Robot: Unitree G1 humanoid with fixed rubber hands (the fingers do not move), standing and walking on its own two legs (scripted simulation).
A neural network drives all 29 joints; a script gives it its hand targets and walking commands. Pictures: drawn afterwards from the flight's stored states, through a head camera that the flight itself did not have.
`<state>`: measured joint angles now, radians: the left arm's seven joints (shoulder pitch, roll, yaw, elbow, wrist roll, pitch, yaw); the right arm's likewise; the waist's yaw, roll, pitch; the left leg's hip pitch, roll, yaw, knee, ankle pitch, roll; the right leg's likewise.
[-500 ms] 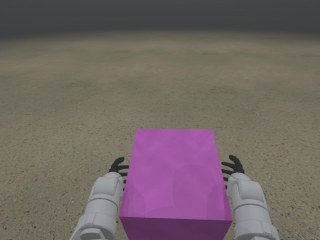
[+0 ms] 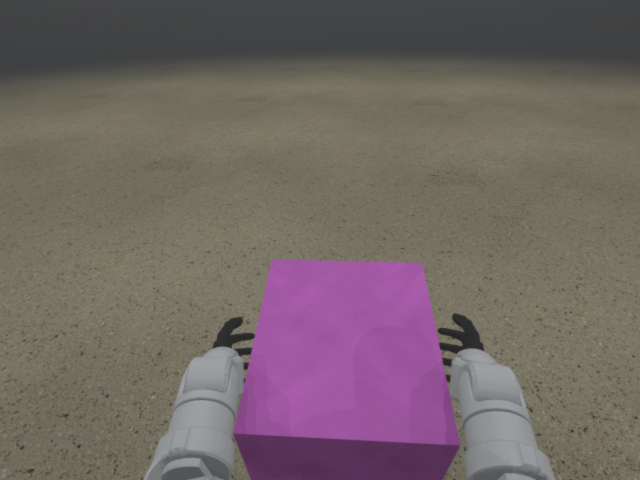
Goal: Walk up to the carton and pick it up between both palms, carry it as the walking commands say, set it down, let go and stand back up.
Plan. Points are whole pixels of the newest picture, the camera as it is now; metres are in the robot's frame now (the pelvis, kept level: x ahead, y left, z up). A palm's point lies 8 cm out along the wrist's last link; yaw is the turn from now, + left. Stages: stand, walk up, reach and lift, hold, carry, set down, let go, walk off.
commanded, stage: reach and lift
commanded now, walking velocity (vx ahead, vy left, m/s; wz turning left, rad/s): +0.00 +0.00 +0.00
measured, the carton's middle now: (344, 363) +0.35 -0.01 -0.02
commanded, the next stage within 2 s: hold in 0.40 s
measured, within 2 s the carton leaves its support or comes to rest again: neither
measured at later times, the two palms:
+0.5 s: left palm (223, 363) +0.29 +0.16 +0.05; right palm (470, 367) +0.28 -0.18 +0.05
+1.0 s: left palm (223, 364) +0.28 +0.16 +0.05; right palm (474, 366) +0.28 -0.18 +0.06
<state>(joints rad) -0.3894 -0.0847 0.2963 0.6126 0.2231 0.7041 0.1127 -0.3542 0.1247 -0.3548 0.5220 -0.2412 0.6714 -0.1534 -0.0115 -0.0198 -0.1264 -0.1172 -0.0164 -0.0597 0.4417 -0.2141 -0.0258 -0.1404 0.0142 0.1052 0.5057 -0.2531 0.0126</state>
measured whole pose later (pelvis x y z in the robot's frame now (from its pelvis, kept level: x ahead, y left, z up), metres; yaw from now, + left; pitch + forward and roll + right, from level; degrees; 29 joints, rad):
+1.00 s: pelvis +0.00 +0.00 +0.00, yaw +0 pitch -8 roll +1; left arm -0.39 -0.08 0.27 0.61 0.22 0.74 0.11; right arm -0.35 0.11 -0.35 0.51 -0.23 0.71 -0.15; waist -0.01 -0.01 -0.13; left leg -0.09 -0.02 -0.06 0.44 -0.22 -0.03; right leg -0.11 0.01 0.11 0.50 -0.25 0.01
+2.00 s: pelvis +0.17 -0.02 +0.00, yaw -8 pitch +5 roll +2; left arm -0.27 -0.16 0.18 -0.17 0.11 1.26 0.19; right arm -0.23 0.14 -0.27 -0.26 -0.09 1.21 -0.21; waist 0.02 -0.01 -0.17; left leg -0.42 0.02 0.07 0.79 -0.50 -0.04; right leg -0.35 0.02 -0.05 0.51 -0.25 -0.08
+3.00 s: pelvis +0.74 -0.25 -0.03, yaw -38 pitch +1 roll -2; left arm -0.16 -0.13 0.13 -0.29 0.07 1.21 0.20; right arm -0.14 0.13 -0.19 -0.34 -0.06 1.17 -0.21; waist -0.02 0.02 -0.17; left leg -0.07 0.16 0.21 0.88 -0.52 -0.08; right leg -0.47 0.06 -0.14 0.65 -0.18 -0.11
